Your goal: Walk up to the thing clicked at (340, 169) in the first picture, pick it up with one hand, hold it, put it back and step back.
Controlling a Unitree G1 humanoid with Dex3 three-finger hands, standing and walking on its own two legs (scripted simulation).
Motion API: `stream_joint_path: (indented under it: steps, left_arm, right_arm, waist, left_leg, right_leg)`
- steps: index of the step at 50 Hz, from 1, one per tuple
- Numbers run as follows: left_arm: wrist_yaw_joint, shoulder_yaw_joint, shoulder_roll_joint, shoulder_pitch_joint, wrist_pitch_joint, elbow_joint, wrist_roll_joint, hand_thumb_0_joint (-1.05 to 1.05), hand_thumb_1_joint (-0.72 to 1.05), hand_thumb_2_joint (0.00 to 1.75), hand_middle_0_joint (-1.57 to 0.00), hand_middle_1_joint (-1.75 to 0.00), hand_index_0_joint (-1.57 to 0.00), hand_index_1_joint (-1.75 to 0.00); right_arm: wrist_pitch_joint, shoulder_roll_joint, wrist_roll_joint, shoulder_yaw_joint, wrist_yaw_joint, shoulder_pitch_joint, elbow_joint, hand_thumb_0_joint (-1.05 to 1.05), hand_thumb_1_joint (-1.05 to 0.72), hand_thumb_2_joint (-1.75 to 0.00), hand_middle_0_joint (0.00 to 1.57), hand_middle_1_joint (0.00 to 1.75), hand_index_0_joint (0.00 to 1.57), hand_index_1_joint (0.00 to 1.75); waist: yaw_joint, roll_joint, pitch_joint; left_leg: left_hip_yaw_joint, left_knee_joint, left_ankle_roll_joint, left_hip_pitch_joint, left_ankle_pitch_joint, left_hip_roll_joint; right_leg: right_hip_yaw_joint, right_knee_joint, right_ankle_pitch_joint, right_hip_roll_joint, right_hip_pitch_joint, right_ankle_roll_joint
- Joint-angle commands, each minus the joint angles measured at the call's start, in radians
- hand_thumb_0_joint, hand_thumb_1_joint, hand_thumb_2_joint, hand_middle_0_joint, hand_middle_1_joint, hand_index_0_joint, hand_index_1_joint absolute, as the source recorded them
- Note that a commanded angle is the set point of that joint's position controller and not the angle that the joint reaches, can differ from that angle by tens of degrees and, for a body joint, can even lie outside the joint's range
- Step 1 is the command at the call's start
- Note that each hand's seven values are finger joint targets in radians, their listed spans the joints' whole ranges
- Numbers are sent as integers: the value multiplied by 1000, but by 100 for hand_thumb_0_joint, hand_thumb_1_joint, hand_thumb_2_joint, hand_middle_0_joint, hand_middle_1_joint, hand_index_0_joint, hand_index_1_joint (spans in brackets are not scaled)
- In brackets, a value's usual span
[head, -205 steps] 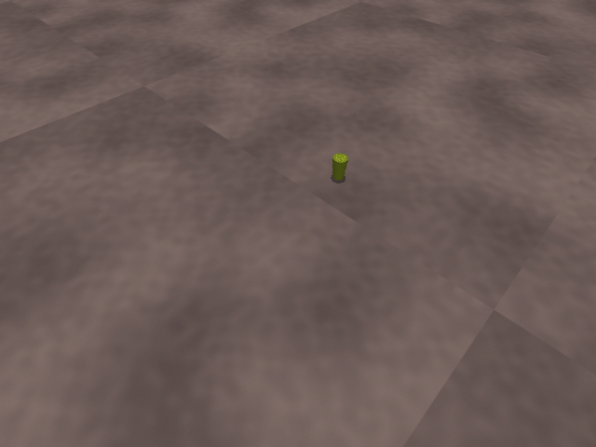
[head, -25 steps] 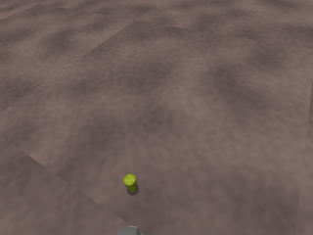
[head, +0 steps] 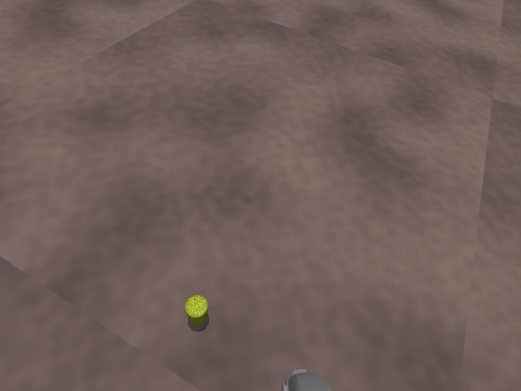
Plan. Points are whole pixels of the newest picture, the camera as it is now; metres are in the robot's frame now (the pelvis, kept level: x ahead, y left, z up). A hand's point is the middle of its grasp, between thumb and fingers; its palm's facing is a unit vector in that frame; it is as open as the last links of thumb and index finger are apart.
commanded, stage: walk up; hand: left
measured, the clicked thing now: (197, 311) +0.46 +0.16 -0.71
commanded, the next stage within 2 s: stand in 2.00 s
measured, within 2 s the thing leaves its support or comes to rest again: neither
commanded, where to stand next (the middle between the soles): +0.11 -0.05 m, yaw +0 degrees
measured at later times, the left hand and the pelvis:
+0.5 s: hand out of the picture +0.11 +0.20 -0.14, palm faces -0.07 -0.94 -0.33, open 7.4 cm; pelvis +0.00 -0.04 +0.00, yaw -2 degrees
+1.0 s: hand out of the picture +0.14 +0.21 -0.14, palm faces -0.05 -0.94 -0.32, open 7.4 cm; pelvis +0.04 -0.03 +0.01, yaw -2 degrees
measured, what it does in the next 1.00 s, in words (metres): steps on the spot: right foot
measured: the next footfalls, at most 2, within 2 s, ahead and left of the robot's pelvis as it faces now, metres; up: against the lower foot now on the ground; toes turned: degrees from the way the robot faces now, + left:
right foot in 0.16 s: +0.06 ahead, -0.14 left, +0.00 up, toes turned -1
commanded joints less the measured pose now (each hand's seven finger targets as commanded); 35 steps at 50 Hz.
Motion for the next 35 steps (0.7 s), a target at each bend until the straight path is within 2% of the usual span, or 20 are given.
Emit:
stream_joint_path:
  steps: [1,2,4,5,6,7,8,9,10,11,12,13,14,15,17,20,24,28,31,35]
  left_arm:
    - [12,36,137,17,2,-28,2,0,90,90,-20,-30,-20,-30]
    - [14,35,129,13,1,-27,3,0,90,90,-20,-30,-20,-30]
    - [13,35,131,2,2,-16,8,0,90,90,-20,-30,-20,-30]
    - [11,35,132,-9,2,-12,11,0,90,90,-20,-30,-20,-30]
    - [10,36,129,-3,1,-2,14,0,90,90,-20,-30,-20,-30]
    - [10,38,127,5,-4,10,18,0,90,90,-20,-30,-20,-30]
    - [10,38,131,6,-11,16,25,0,90,90,-20,-30,-20,-30]
    - [14,49,164,16,-21,24,33,0,90,90,-20,-30,-20,-30]
    - [14,57,209,-32,-33,14,40,0,90,90,-20,-30,-20,-30]
    - [10,56,239,-111,-27,4,29,0,90,90,-20,-30,-20,-30]
    - [4,50,224,-165,-22,-10,29,0,90,90,-20,-30,-20,-30]
    - [1,34,178,-152,-19,-7,24,0,90,90,-20,-30,-20,-30]
    - [-1,26,151,-153,-21,0,20,0,90,90,-20,-30,-20,-30]
    - [-2,23,141,-165,-21,9,21,0,90,90,-20,-30,-20,-30]
    - [-6,28,150,-167,-21,28,24,0,90,90,-20,-30,-20,-30]
    - [-11,30,148,-194,-17,45,26,0,90,90,-20,-30,-20,-30]
    - [-13,29,144,-208,-19,68,23,0,90,90,-20,-30,-20,-30]
    - [-12,31,143,-212,-20,87,24,0,90,90,-20,-30,-20,-30]
    - [-12,29,136,-218,-23,97,22,0,90,90,-20,-30,-20,-30]
    - [-9,28,133,-235,-22,111,18,0,90,90,-20,-30,-20,-30]
  right_arm:
    - [-19,-276,0,-82,-30,11,-55,0,-90,-90,20,30,20,30]
    - [-15,-280,3,-82,-31,-11,-54,0,-90,-90,20,30,20,30]
    - [-6,-282,4,-82,-32,-26,-54,0,-90,-90,20,30,20,30]
    - [-1,-284,4,-83,-32,-30,-52,0,-90,-90,20,30,20,30]
    - [3,-287,6,-82,-30,-46,-51,0,-90,-90,20,30,20,30]
    - [8,-279,8,-75,-28,-66,-48,0,-90,-90,20,30,20,30]
    - [10,-263,9,-65,-25,-79,-44,0,-90,-90,20,30,20,30]
    - [9,-218,16,-49,-22,-81,-41,0,-90,-90,20,30,20,30]
    - [10,-182,20,-37,-20,-57,-34,0,-90,-90,20,30,20,30]
    - [15,-193,19,-39,-25,-97,-12,0,-90,-90,20,30,20,30]
    - [13,-203,15,-43,-26,-59,25,0,-90,-90,20,30,20,30]
    - [4,-225,11,-46,-24,-65,41,0,-90,-90,20,30,20,30]
    - [-1,-247,13,-50,-16,-105,50,0,-90,-90,20,30,20,30]
    - [-2,-244,8,-48,-12,-127,59,0,-90,-90,20,30,20,30]
    - [-1,-233,3,-34,-9,-146,75,0,-90,-90,20,30,20,30]
    - [0,-232,-3,-28,-5,-150,115,0,-90,-90,20,30,20,30]
    - [-7,-219,-9,-19,-5,-144,154,0,-90,-90,20,30,20,30]
    - [-8,-225,-9,-22,-8,-150,178,0,-90,-90,20,30,20,30]
    - [-12,-221,-9,-18,-11,-153,189,0,-90,-90,20,30,20,30]
    - [-14,-223,-9,-16,-17,-160,202,0,-90,-90,20,30,20,30]
  waist:
    - [-2,199,-127]
    - [7,216,-140]
    - [5,209,-161]
    - [-1,205,-172]
    - [9,194,-178]
    - [24,169,-182]
    - [37,128,-183]
    - [45,37,-207]
    - [7,-90,-187]
    - [8,-121,-148]
    - [-16,-113,-140]
    - [-20,-60,-135]
    - [-12,-30,-137]
    - [-11,-35,-130]
    - [7,-39,-121]
    - [9,-10,-48]
    - [8,24,-54]
    - [11,35,-88]
    - [11,56,-125]
    - [7,64,-156]
  left_leg:
    - [-157,-108,65,64,528,252]
    - [-159,-85,84,71,540,269]
    - [-162,-51,95,80,532,272]
    - [-177,-39,101,79,493,275]
    - [-185,-29,112,56,411,281]
    - [-179,0,101,21,315,265]
    - [-171,22,67,-16,208,241]
    - [-156,70,25,-69,100,209]
    - [-96,122,-22,-123,-42,115]
    - [-71,122,-38,-43,-221,21]
    - [-86,69,-37,73,-217,36]
    - [-119,-36,-26,148,-155,66]
    - [-130,-48,-15,154,-102,95]
    - [-150,-74,-1,116,-113,126]
    - [-163,-128,3,64,-183,132]
    - [-156,-164,-17,19,-226,113]
    - [-145,-187,-31,41,-164,104]
    - [-142,-196,-28,55,-134,113]
    - [-134,-196,-29,90,-74,116]
    - [-130,-195,-30,106,33,126]
  right_leg:
    - [-11,-106,14,-14,67,0]
    - [-39,-141,13,-18,94,-2]
    - [-77,-184,-5,-19,123,-5]
    - [-90,-217,-28,-17,142,-9]
    - [-95,-268,-20,-18,184,-17]
    - [-99,-360,8,-9,246,-26]
    - [-67,-473,82,-19,302,-41]
    - [68,-513,173,-100,367,-66]
    - [231,-554,210,-206,357,-119]
    - [268,-563,135,-265,202,-203]
    - [241,-547,93,-255,109,-182]
    - [156,-532,68,-196,50,-124]
    - [83,-533,46,-138,62,-72]
    - [60,-538,33,-111,97,-50]
    - [77,-579,-70,-103,151,-51]
    - [93,-637,-197,-104,132,-51]
    - [92,-665,-133,-103,159,-47]
    - [79,-677,-90,-99,210,-43]
    - [70,-672,-17,-104,242,-41]
    - [51,-644,140,-104,289,-37]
